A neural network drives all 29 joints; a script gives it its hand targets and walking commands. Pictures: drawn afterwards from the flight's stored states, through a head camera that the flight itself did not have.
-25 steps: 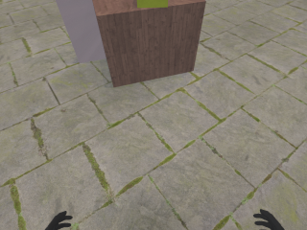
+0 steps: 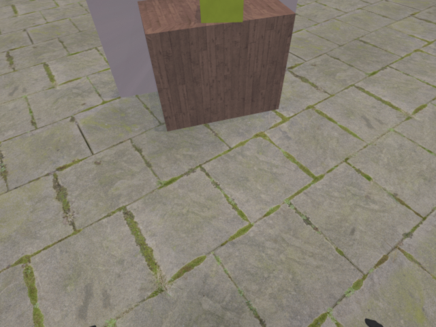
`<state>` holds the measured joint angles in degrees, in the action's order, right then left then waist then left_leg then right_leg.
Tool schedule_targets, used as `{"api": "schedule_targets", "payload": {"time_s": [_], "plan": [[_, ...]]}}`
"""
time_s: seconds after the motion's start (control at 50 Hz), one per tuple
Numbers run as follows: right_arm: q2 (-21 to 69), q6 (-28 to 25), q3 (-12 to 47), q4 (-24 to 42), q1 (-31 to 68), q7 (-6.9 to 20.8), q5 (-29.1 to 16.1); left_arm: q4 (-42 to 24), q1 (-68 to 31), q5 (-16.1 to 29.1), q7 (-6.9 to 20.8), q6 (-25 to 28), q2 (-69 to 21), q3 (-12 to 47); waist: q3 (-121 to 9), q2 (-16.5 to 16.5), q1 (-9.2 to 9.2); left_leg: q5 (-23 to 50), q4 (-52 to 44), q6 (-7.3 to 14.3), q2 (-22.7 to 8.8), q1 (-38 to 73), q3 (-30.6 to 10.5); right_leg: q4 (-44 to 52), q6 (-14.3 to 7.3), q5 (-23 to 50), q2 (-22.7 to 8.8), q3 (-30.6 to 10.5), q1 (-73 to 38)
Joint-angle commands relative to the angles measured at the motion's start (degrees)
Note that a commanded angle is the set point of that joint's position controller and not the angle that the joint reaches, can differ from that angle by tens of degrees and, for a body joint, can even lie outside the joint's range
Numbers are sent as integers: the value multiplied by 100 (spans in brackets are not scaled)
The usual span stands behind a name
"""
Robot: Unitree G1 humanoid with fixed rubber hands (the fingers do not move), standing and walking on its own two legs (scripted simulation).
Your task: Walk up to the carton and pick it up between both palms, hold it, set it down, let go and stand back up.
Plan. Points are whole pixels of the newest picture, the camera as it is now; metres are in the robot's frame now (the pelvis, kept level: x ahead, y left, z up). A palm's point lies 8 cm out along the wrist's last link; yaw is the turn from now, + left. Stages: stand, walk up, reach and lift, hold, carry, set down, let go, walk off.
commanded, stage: stand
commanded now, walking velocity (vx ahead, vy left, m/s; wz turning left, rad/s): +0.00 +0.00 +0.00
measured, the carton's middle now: out of the picture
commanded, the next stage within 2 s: none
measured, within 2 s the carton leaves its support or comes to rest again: neither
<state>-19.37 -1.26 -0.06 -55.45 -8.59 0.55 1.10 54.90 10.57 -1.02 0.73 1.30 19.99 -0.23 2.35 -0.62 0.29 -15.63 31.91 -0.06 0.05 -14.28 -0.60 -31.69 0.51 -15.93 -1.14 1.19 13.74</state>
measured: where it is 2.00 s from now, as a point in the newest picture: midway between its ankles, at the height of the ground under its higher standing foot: outside the picture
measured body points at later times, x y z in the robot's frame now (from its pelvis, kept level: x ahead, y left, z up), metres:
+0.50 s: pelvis +0.00 +0.00 +0.01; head +0.00 -0.01 +0.46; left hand +0.08 +0.30 -0.11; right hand +0.09 -0.30 -0.12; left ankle +0.02 +0.12 -0.73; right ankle +0.01 -0.13 -0.73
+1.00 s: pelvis +0.01 +0.00 +0.01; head +0.01 +0.00 +0.46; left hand +0.08 +0.30 -0.12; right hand +0.10 -0.30 -0.12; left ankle +0.02 +0.12 -0.73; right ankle +0.01 -0.13 -0.73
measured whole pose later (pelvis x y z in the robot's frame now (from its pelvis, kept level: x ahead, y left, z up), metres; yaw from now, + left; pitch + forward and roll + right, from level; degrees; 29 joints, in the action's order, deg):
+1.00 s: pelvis +0.01 +0.00 +0.01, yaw +0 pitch -2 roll +0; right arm -20.2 -0.9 0.4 -63.5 -6.4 0.2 0.7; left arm 63.6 7.5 -0.6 0.3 1.0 20.2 0.5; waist 2.2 -0.5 0.4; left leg -10.4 20.5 -0.2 0.2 -8.0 -0.9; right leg -20.6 0.7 -11.0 -1.3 1.4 7.5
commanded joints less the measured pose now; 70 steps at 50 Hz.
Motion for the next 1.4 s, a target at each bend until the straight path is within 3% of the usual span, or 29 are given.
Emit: {"api": "schedule_targets", "payload": {"time_s": [0.0, 0.04, 0.54, 0.56, 0.62, 0.66, 0.74, 0.82, 1.02, 1.12, 1.18, 1.24, 1.28, 1.38], "plan": [[-1081, -148, -239, 186, 373, -64, -20, -212, -353, 15, -87, 146, 1050, -228, -361, -70, -26, 627, -876, 239, -554, 192, -567, 859, -310, 499, -516, -550, -223], [-1165, -144, -240, 50, 318, -77, -17, -76, -288, 22, -72, 165, 1090, -210, -319, 130, -26, 672, -962, 224, -572, 294, -599, 1016, -290, 567, -529, -560, -245], [-1227, -85, -183, -427, 417, -79, -24, 504, -453, 22, -102, 95, 1155, -135, -141, 4, -8, 817, -1404, 141, -624, 456, -531, 1490, -210, 672, -594, -516, -487], [-1139, -84, -170, -438, 399, -78, -28, 514, -451, 25, -111, 95, 1184, -144, -210, 137, -3, 870, -1401, 163, -638, 485, -569, 1494, -235, 655, -622, -521, -529], [-1206, -87, -160, -469, 368, -74, -37, 494, -472, 47, -97, 111, 1181, -172, -309, -48, 14, 911, -1448, 135, -631, 542, -508, 1430, -223, 778, -620, -547, -588], [-1263, -93, -191, -429, 453, -79, -22, 513, -519, 30, -99, 94, 1212, -165, -314, 76, -24, 950, -1449, 136, -647, 597, -535, 1441, -209, 776, -588, -486, -556], [-1168, -81, -154, -442, 440, -90, -56, 552, -474, 49, -101, 93, 1133, -129, -261, -15, -20, 894, -1488, 147, -639, 547, -544, 1493, -224, 706, -604, -537, -572], [-1262, -74, -191, -473, 489, -108, -37, 571, -506, 40, -116, 70, 1102, -131, -421, 30, -4, 1287, -1426, 119, -658, 644, -510, 1414, -201, 1069, -620, -480, -703], [-1145, -60, -143, -488, 446, -89, -49, 638, -481, 32, -113, 77, 1242, -160, -202, 103, -24, 1129, -1549, 122, -653, 615, -554, 1489, -184, 821, -608, -448, -574], [-1298, -75, -177, -478, 503, -117, -30, 620, -430, 47, -106, 62, 1108, -136, -358, -104, 17, 1192, -1516, 150, -668, 699, -535, 1504, -205, 1020, -645, -508, -713], [-1258, -87, -184, -485, 460, -110, -39, 612, -516, 26, -106, 60, 1191, -162, -379, 89, -11, 1294, -1558, 119, -674, 720, -565, 1470, -184, 1032, -619, -423, -741], [-1219, -63, -165, -505, 551, -103, -61, 617, -465, 36, -121, 62, 1218, -166, -289, -53, 26, 1253, -1554, 112, -657, 716, -533, 1509, -198, 983, -647, -465, -705], [-1280, -61, -187, -520, 460, -111, -49, 606, -525, 36, -120, 49, 1195, -163, -348, 89, -3, 1270, -1555, 106, -657, 700, -539, 1494, -189, 1010, -649, -450, -742], [-1213, -55, -152, -531, 465, -113, -49, 614, -473, 29, -116, 42, 1184, -162, -342, 61, 28, 1202, -1582, 107, -631, 632, -512, 1508, -172, 1118, -647, -457, -800]]}}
